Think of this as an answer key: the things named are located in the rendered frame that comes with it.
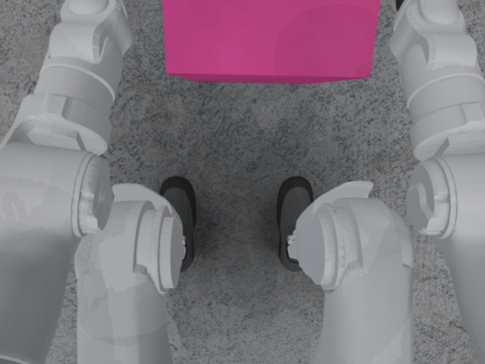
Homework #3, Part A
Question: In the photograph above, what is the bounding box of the robot right upper arm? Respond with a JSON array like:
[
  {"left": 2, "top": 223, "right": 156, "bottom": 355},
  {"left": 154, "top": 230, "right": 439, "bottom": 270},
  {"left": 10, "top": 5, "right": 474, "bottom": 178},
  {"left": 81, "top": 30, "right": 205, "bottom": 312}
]
[{"left": 405, "top": 152, "right": 485, "bottom": 364}]

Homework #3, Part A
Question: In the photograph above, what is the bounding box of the right robot shin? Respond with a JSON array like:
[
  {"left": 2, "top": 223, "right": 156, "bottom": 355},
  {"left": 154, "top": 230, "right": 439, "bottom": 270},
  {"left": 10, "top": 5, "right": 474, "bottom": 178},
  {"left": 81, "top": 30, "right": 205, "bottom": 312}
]
[{"left": 287, "top": 181, "right": 415, "bottom": 278}]

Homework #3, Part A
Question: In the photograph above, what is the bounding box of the robot left upper arm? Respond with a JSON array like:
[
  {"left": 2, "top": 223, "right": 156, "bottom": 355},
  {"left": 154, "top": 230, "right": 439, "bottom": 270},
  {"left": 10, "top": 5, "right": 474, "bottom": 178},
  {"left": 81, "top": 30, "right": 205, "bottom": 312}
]
[{"left": 0, "top": 142, "right": 113, "bottom": 364}]

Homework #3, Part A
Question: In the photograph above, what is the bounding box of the carton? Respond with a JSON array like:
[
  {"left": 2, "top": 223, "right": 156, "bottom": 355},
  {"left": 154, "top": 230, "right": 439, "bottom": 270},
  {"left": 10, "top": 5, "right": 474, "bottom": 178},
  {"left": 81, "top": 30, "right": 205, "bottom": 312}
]
[{"left": 162, "top": 0, "right": 380, "bottom": 84}]

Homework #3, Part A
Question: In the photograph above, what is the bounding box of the robot right foot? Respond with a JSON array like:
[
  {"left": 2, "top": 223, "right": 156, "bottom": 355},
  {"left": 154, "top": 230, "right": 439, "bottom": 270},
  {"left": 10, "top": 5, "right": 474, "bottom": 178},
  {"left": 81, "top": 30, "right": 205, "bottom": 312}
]
[{"left": 277, "top": 176, "right": 313, "bottom": 271}]

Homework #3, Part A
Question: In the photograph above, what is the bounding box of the robot left forearm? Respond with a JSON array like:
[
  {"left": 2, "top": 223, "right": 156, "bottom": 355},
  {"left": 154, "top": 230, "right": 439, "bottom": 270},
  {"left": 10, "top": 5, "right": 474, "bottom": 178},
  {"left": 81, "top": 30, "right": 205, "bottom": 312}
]
[{"left": 0, "top": 0, "right": 133, "bottom": 155}]

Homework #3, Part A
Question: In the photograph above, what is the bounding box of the robot right forearm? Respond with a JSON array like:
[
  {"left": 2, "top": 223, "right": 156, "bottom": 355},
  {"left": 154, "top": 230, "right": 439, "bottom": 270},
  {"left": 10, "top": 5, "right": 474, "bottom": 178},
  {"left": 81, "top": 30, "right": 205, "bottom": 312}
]
[{"left": 390, "top": 0, "right": 485, "bottom": 162}]

